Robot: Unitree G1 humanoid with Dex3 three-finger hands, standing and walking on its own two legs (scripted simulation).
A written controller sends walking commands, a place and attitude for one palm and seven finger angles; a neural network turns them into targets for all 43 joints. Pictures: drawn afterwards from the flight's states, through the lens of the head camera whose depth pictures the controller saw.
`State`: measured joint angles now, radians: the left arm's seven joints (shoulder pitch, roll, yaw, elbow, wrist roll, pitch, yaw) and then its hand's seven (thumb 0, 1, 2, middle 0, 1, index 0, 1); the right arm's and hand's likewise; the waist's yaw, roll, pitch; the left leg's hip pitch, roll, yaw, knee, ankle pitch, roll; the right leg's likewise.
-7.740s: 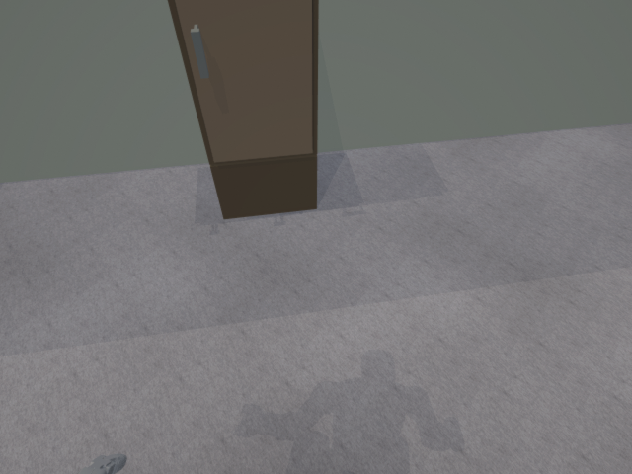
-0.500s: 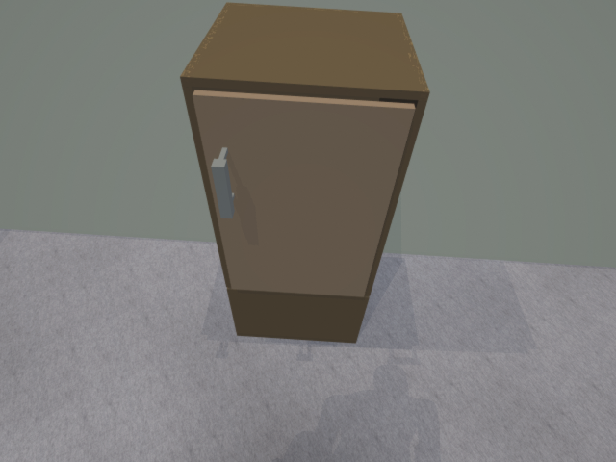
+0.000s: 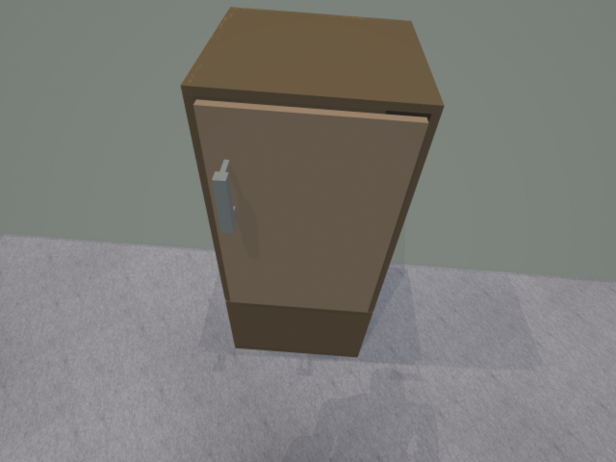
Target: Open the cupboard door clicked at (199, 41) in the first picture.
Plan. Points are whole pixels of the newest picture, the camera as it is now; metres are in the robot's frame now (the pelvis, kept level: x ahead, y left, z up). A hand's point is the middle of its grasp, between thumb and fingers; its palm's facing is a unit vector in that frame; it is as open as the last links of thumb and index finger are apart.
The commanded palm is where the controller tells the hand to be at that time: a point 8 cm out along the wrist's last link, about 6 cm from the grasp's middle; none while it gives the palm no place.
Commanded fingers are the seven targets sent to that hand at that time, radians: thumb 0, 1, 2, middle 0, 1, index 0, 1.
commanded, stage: come to a stop and stand still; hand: left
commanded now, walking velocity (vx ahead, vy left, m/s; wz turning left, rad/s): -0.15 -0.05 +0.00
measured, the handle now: (227, 196) +0.56 +0.19 +0.00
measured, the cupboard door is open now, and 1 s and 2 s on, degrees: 0 0 0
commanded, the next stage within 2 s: look again from close up in 0.94 s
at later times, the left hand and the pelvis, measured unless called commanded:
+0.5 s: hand out of the picture +0.06 +0.18 -0.17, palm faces +0.01 -0.97 -0.25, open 7.3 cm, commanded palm none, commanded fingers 0.00 0.90 0.90 -0.20 -0.30 -0.20 -0.30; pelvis +0.00 -0.01 +0.00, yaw -1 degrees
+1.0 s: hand out of the picture -0.06 +0.18 -0.17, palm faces +0.04 -0.98 -0.21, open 7.4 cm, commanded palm none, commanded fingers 0.00 0.90 0.90 -0.20 -0.30 -0.20 -0.30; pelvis -0.05 +0.00 +0.01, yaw +1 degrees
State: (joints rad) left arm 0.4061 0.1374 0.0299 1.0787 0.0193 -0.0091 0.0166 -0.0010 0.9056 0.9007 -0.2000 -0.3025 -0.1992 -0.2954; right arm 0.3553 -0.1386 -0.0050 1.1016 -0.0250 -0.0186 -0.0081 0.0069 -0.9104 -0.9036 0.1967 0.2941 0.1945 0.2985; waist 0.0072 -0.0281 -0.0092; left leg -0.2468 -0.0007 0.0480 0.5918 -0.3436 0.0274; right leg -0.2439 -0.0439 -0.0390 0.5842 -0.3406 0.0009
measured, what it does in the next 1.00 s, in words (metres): shifts its weight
